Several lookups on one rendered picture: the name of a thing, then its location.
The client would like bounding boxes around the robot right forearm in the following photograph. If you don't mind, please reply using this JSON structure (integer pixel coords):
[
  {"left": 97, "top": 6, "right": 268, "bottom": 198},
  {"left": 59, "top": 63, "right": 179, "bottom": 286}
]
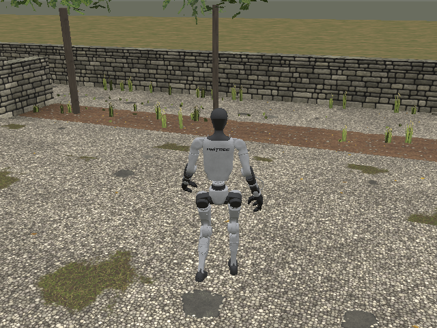
[{"left": 246, "top": 166, "right": 261, "bottom": 197}]

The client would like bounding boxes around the robot right upper arm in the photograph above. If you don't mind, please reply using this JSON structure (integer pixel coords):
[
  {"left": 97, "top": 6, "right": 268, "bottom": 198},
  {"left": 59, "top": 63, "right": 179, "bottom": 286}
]
[{"left": 233, "top": 138, "right": 252, "bottom": 177}]

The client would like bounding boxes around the robot left forearm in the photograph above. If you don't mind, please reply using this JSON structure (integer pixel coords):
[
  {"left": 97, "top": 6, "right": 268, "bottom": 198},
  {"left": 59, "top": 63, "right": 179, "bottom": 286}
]
[{"left": 182, "top": 164, "right": 193, "bottom": 185}]

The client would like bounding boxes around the left robot hand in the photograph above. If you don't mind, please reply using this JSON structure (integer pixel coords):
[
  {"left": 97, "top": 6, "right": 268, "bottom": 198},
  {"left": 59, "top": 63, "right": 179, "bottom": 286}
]
[{"left": 182, "top": 181, "right": 197, "bottom": 193}]

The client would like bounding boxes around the robot left upper arm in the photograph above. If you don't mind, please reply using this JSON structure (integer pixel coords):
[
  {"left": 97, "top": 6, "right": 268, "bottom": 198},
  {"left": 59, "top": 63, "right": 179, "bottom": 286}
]
[{"left": 186, "top": 137, "right": 205, "bottom": 174}]

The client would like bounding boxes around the right robot hand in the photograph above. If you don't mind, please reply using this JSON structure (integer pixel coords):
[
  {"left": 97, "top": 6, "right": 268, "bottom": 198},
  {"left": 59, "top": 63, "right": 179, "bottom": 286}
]
[{"left": 248, "top": 195, "right": 263, "bottom": 212}]

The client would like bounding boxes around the left robot thigh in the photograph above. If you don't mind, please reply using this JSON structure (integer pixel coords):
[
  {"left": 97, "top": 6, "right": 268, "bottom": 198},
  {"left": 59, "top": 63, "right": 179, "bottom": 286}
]
[{"left": 196, "top": 191, "right": 212, "bottom": 237}]

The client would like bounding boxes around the robot torso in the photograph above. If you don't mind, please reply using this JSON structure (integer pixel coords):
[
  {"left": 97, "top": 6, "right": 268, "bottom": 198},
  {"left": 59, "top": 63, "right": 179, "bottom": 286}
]
[{"left": 203, "top": 135, "right": 235, "bottom": 205}]

